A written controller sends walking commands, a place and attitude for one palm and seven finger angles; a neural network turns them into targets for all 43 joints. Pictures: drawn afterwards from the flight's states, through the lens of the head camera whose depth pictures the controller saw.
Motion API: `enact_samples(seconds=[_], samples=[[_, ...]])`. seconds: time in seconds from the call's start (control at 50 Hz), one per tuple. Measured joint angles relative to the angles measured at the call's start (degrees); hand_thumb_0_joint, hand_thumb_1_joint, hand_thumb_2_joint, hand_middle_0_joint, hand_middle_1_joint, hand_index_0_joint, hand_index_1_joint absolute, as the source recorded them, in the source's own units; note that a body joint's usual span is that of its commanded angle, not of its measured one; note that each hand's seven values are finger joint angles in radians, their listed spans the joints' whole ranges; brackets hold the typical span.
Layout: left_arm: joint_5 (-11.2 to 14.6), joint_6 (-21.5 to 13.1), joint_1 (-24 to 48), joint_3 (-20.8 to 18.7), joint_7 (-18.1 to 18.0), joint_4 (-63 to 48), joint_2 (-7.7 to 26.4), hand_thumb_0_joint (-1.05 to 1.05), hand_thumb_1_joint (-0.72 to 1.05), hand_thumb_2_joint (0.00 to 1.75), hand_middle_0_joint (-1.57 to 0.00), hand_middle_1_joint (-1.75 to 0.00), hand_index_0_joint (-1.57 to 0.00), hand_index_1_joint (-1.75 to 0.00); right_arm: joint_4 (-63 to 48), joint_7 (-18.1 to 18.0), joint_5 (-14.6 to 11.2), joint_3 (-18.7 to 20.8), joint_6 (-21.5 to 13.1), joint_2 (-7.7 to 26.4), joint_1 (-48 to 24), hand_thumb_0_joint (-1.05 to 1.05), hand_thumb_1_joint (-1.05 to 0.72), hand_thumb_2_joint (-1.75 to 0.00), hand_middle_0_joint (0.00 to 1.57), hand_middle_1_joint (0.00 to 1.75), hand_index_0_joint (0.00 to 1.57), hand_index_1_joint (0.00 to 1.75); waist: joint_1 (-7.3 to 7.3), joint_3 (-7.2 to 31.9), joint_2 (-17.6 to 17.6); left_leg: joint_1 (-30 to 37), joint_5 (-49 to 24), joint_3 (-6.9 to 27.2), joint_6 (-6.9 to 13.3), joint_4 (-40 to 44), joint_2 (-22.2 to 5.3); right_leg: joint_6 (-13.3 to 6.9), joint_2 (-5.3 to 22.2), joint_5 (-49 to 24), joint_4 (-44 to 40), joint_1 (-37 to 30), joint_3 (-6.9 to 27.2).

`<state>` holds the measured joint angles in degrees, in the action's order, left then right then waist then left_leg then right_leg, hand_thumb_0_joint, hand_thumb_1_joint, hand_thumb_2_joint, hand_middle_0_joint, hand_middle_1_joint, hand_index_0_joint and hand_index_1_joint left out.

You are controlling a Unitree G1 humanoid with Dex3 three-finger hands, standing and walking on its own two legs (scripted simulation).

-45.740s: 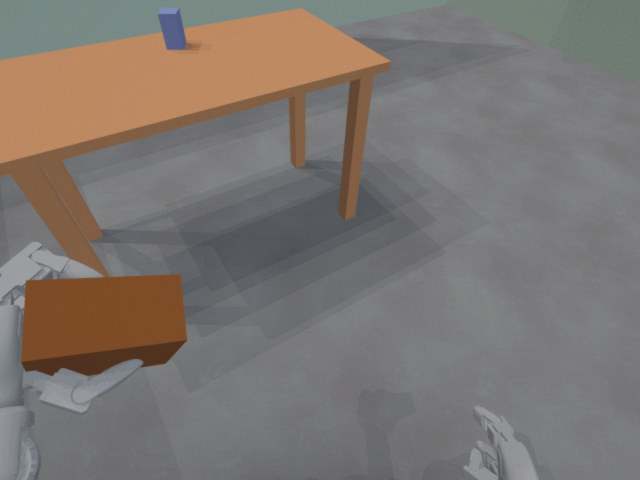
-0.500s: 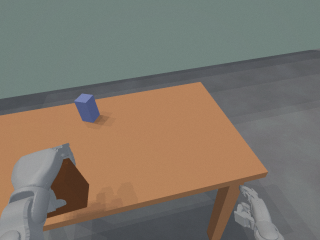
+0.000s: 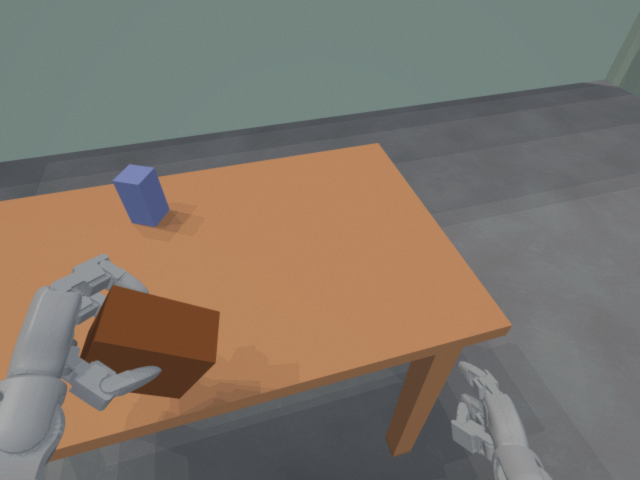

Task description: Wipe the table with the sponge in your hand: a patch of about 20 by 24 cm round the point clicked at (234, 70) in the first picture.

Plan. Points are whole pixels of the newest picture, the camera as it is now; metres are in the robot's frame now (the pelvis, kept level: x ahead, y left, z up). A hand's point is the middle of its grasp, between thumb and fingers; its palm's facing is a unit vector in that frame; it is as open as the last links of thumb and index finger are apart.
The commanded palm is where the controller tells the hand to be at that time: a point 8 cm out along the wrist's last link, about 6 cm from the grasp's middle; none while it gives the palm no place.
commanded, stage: step back with the hand held close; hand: left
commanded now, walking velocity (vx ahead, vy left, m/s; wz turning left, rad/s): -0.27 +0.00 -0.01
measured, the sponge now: (166, 349) +0.22 +0.22 +0.08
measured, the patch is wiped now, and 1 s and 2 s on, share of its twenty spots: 1.00 1.00 1.00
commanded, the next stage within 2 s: stop stepping back and stand still in 1.28 s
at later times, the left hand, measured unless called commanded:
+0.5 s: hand (101, 331) +0.20 +0.25 +0.15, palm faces +0.34 -0.86 -0.37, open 10.4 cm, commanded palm +0.15 +0.30 +0.18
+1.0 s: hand (78, 396) +0.13 +0.23 +0.16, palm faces +0.31 -0.88 -0.35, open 10.4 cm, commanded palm +0.07 +0.29 +0.18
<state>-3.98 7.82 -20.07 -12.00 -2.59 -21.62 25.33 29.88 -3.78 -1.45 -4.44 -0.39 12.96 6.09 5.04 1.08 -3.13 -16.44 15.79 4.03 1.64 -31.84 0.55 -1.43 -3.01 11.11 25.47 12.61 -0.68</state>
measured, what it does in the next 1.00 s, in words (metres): steps on the spot: right foot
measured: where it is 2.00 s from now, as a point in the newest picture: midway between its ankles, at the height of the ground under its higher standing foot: outside the picture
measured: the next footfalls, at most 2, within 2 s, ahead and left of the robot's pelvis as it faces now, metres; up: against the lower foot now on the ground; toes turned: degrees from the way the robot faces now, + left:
right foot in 0.92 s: -0.04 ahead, -0.12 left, +0.00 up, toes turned +2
left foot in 1.16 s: -0.10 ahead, +0.13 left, +0.00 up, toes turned +2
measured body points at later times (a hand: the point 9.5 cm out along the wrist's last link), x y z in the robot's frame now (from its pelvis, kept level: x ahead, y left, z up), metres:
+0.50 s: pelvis -0.01 +0.02 -0.01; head -0.01 +0.03 +0.44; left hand +0.18 +0.30 +0.17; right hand +0.15 -0.22 -0.08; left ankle +0.04 +0.11 -0.74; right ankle +0.03 -0.11 -0.74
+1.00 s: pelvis -0.09 +0.01 -0.01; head -0.08 +0.03 +0.44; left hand +0.11 +0.27 +0.18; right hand +0.08 -0.20 -0.09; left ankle +0.00 +0.11 -0.72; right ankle -0.08 -0.12 -0.74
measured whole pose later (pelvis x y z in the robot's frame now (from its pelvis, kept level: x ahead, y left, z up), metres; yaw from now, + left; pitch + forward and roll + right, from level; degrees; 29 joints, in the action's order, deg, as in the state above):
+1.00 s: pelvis -0.09 +0.01 -0.01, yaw +0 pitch +1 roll -5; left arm 2.2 -5.4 -24.6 -15.9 -7.1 -33.3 21.3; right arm 34.4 -2.5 -0.3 -2.5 -4.0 10.0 10.4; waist -0.6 0.6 -2.7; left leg -33.0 19.7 4.4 -0.7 -47.8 -1.6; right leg 0.3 -4.5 15.3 31.0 16.6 -0.1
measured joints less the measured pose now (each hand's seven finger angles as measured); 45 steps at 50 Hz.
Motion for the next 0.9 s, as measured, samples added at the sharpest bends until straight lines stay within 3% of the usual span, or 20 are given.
enact_samples(seconds=[0.04,0.08,0.14,0.22,0.32,0.46,0.56,0.6,0.66,0.76,0.82,0.9], samples=[[4.2,-2.8,-1.3,-1.4,-1.5,-3.6,-1.2,0.0,-0.54,1.05,-0.71,-1.32,-0.72,-1.32,-0.6,-0.3,0.3,-0.3,-0.5,-0.1,1.9,0.01,-0.9,-0.89,0.2,0.3,0.2,0.3,-1.37,-0.4,1.5,-1.8,-2.7,0.4,-0.5,-1.0,-0.4,0.0,-0.4,0.7,1.6,1.8,-0.4],[6.5,-5.2,-3.1,-2.2,-2.7,-7.8,-2.2,0.0,-0.54,1.05,-0.71,-1.32,-0.72,-1.32,-0.2,-0.6,0.5,0.1,-0.5,0.1,3.6,0.01,-0.9,-0.89,0.2,0.3,0.2,0.3,-2.7,-0.6,2.8,-3.1,-2.0,0.4,-1.0,-2.6,-0.1,0.3,-0.2,1.6,3.4,3.1,-0.5],[7.6,-8.6,-6.8,-4.0,-3.6,-12.8,-2.1,0.0,-0.54,1.05,-0.71,-1.32,-0.72,-1.33,0.9,-0.7,0.9,1.6,-0.6,0.8,6.3,0.01,-0.9,-0.89,0.2,0.3,0.21,0.3,-4.45,0.1,3.2,-4.7,-0.6,0.2,-0.5,-3.9,0.5,1.0,0.4,2.5,4.7,4.8,-0.3],[8.1,-11.5,-10.0,-7.9,-4.4,-14.2,-0.1,0.0,-0.54,1.05,-0.71,-1.32,-0.73,-1.33,3.0,-1.1,0.8,3.5,-0.1,1.4,8.6,0.01,-0.9,-0.89,0.2,0.3,0.2,0.3,-5.41,1.2,2.8,-6.2,-0.4,-0.3,0.1,-4.4,1.1,1.6,1.0,2.8,5.6,6.5,0.2],[7.9,-11.8,-9.7,-9.6,-5.2,-9.4,-0.1,0.0,-0.54,1.05,-0.71,-1.33,-0.73,-1.33,4.6,-1.4,0.5,4.1,-0.5,0.9,9.6,0.01,-0.9,-0.9,0.2,0.3,0.2,0.3,-5.51,2.0,2.8,-6.5,-0.9,-1.3,0.6,-3.9,1.6,2.0,1.6,2.9,6.5,7.6,1.0],[6.5,-11.5,-8.2,-6.0,-5.1,-8.3,-3.4,-0.01,-0.54,1.06,-0.71,-1.33,-0.72,-1.33,3.9,-0.9,1.0,2.9,-2.6,-0.2,8.0,0.01,-0.9,-0.89,0.2,0.3,0.2,0.3,-5.33,1.8,2.4,-7.7,-1.4,-0.4,0.1,-4.9,0.7,1.6,0.7,1.6,5.9,7.9,0.2],[6.9,-13.7,-8.3,-4.8,-5.4,-12.9,-2.5,-0.01,-0.55,1.06,-0.71,-1.33,-0.73,-1.33,3.1,-0.6,0.9,3.3,-2.8,0.0,6.0,0.01,-0.9,-0.89,0.2,0.3,0.21,0.3,-5.95,1.7,2.9,-11.8,4.0,0.6,-0.7,-10.6,0.4,1.2,0.8,2.1,8.3,10.2,-1.7],[7.1,-14.3,-8.5,-5.3,-5.6,-14.3,-1.9,-0.01,-0.55,1.06,-0.71,-1.33,-0.73,-1.33,2.8,-0.7,0.9,3.7,-2.4,0.4,5.4,0.01,-0.9,-0.89,0.2,0.3,0.21,0.3,-6.26,1.4,3.2,-12.5,2.6,0.1,-0.7,-11.2,0.1,1.5,1.3,2.6,9.9,11.1,-2.3],[6.9,-14.6,-9.0,-7.4,-5.8,-14.9,-0.7,-0.01,-0.55,1.06,-0.71,-1.33,-0.73,-1.33,1.9,-0.9,0.9,4.2,-1.8,0.5,4.9,0.01,-0.9,-0.89,0.2,0.3,0.21,0.3,-5.52,1.1,4.2,-12.8,-1.4,-1.2,0.5,-11.2,0.4,2.0,1.9,4.5,12.9,12.7,-1.5],[5.5,-13.3,-6.7,-10.1,-6.5,-10.9,-1.2,-0.01,-0.55,1.06,-0.71,-1.33,-0.73,-1.33,2.5,-0.3,2.0,4.1,-3.8,-1.4,5.1,0.01,-0.9,-0.89,0.2,0.3,0.2,0.3,-3.81,1.3,4.0,-11.4,-3.2,-2.4,1.0,-7.3,-0.1,2.3,0.0,13.2,29.4,15.2,1.9],[5.8,-12.2,-4.2,-9.5,-7.0,-9.8,-3.1,-0.01,-0.55,1.06,-0.71,-1.33,-0.73,-1.33,3.4,0.3,1.9,2.9,-4.7,-2.7,5.3,0.01,-0.9,-0.89,0.2,0.3,0.21,0.3,-2.77,1.4,4.1,-10.5,-5.6,-3.1,0.6,-3.9,-0.8,2.4,0.4,14.1,26.1,12.4,2.0],[5.9,-11.6,-2.6,-7.2,-6.5,-10.0,-4.8,-0.01,-0.55,1.06,-0.71,-1.33,-0.73,-1.34,3.6,0.8,2.1,1.2,-5.1,-3.8,4.7,0.01,-0.9,-0.89,0.2,0.3,0.21,0.3,-3.56,0.7,3.8,-11.5,-8.0,-3.1,-0.2,-2.3,-1.5,2.1,0.8,9.9,12.5,6.1,2.6]])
